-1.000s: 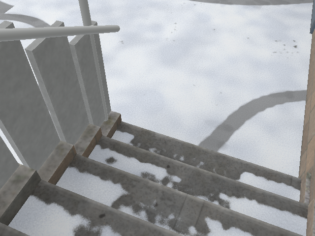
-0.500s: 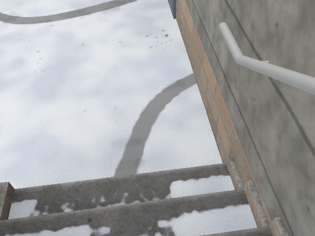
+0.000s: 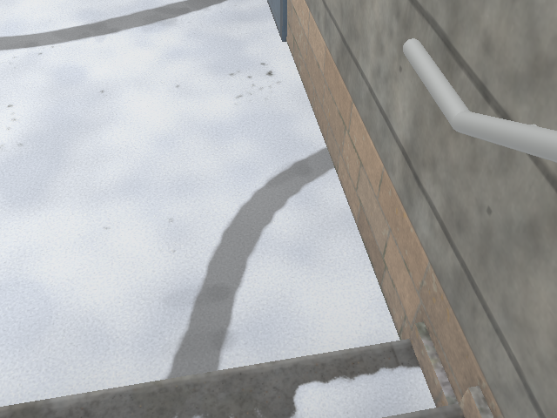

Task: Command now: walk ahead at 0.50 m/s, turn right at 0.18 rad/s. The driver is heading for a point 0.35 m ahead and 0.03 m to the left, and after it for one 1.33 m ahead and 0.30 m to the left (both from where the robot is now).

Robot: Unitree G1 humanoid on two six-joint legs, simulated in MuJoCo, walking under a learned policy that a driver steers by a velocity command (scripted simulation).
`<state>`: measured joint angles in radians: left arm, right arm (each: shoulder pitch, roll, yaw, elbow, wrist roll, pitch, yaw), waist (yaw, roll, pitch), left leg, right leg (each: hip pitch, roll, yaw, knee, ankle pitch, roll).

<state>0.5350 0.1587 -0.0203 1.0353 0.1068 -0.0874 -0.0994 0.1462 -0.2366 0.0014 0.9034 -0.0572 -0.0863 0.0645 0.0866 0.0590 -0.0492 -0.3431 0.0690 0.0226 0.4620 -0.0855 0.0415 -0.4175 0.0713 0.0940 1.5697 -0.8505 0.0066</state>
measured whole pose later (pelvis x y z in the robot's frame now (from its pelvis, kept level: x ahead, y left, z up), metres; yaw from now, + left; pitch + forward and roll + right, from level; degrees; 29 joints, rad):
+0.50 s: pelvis +0.27 +0.02 -0.11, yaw +2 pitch +2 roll +1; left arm -0.01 0.19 -0.05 0.79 0.13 -0.05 -0.10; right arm 0.63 -0.13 0.03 1.11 -0.07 -0.12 0.04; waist -0.18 -0.04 -0.02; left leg -0.12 -0.08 0.04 1.02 -0.91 0.08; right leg -0.61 -0.07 0.00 0.62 0.29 -0.02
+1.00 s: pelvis +0.59 +0.07 -0.29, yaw +15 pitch +2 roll -5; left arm 0.60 0.13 -0.04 1.05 0.10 -0.08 -0.01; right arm 0.06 -0.23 0.01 0.95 -0.09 -0.08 0.07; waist 0.11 0.04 -0.01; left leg -0.54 0.13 0.01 0.51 0.31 0.03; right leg -0.11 -0.06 -0.28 1.02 -0.90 0.07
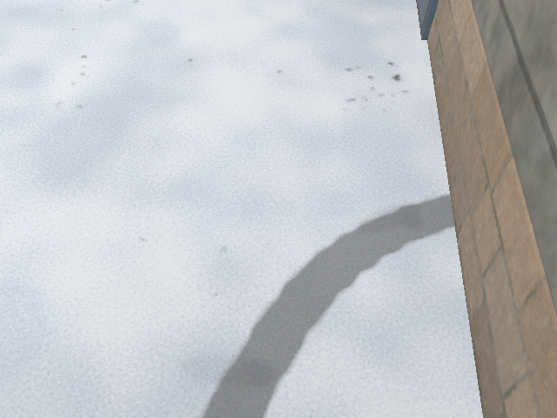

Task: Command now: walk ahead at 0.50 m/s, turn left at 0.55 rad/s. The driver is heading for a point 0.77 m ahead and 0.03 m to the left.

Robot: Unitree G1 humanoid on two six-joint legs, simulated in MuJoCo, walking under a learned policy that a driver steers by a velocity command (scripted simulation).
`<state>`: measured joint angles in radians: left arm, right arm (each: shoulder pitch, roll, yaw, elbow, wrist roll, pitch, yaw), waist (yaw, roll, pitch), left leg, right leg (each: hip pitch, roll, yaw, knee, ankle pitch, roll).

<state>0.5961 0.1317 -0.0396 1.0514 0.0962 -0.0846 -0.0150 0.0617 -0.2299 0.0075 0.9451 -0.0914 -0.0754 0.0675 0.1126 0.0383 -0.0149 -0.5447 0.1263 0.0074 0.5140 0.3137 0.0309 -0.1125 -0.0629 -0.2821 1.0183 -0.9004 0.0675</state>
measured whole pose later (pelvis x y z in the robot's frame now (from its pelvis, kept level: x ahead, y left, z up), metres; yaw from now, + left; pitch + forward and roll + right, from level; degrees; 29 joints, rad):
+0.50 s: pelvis +0.34 +0.00 -0.21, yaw +14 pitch +0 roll +5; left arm 0.09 0.24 0.00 0.86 -0.01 -0.08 -0.05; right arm 0.46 -0.18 -0.02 1.00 0.00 -0.08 0.00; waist -0.09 -0.08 -0.02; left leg -0.33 -0.11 -0.07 1.41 -0.85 0.04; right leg -0.33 -0.09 0.02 0.40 0.10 -0.03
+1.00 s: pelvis +0.57 +0.07 -0.24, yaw +13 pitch +2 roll +0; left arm 0.30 0.19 0.04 1.01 -0.01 -0.03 0.03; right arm 0.03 -0.15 -0.04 0.81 0.00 -0.03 0.01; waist 0.04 -0.01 0.00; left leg -0.46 -0.04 0.02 0.50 -0.08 0.06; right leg -0.40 -0.01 0.06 1.07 -0.53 0.03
